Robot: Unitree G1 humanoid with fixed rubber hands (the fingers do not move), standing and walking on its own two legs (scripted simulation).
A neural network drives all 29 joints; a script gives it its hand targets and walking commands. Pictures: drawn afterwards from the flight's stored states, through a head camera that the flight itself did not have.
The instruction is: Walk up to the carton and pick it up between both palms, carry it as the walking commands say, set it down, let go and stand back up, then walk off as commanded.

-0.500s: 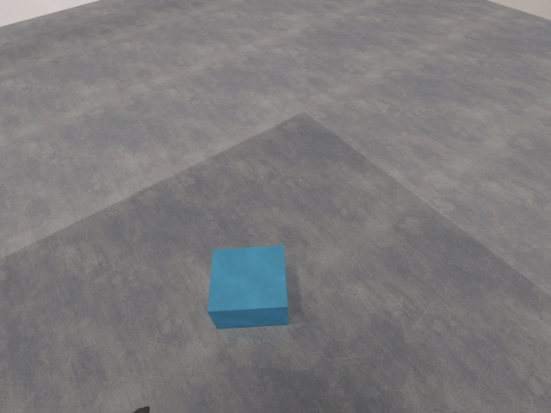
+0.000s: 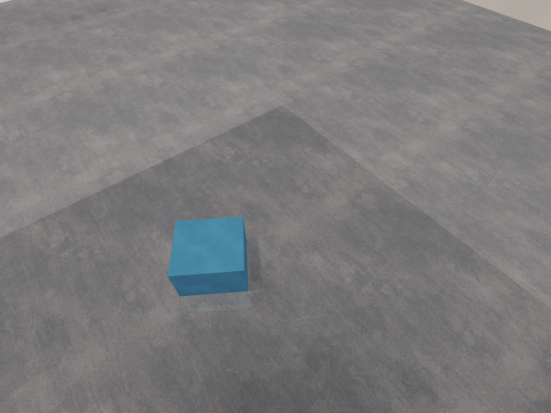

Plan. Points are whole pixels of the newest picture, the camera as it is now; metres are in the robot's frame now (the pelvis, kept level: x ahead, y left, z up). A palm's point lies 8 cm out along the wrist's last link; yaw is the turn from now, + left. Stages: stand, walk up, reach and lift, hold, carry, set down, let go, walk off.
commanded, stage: walk off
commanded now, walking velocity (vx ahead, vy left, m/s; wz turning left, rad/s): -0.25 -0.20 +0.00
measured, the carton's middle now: (211, 256) +0.73 +0.29 -0.68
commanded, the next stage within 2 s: none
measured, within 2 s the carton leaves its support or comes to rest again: neither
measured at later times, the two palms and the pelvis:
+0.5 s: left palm out of the picture -0.07 +0.16 -0.15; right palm out of the picture -0.10 -0.37 -0.09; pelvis -0.12 -0.09 +0.01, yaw +1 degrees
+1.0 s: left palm out of the picture -0.16 +0.03 -0.10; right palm out of the picture -0.20 -0.52 -0.13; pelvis -0.24 -0.23 +0.01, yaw +2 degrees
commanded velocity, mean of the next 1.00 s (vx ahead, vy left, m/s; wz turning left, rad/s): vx -0.25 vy -0.20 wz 0.00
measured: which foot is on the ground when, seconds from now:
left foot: down 0.00-0.02, up 0.04-0.34, down 0.36-0.80, up 0.82-1.00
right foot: up 0.00-0.00, down 0.02-0.36, up 0.38-0.78, down 0.80-1.00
